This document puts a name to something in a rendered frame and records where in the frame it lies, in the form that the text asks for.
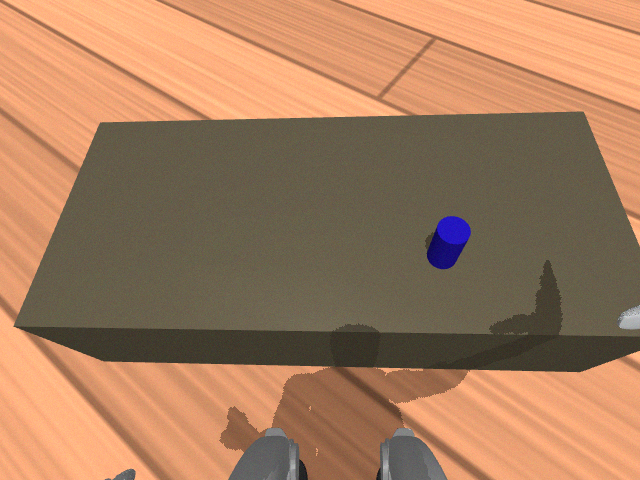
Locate can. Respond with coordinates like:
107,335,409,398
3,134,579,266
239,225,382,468
427,216,471,269

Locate right robot hand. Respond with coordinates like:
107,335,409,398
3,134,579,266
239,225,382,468
617,305,640,329

